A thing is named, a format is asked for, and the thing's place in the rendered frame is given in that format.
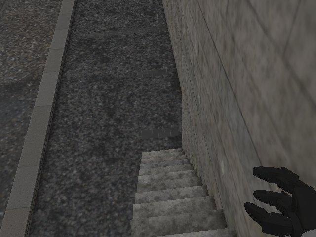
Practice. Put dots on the right robot hand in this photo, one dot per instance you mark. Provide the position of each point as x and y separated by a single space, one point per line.
298 210

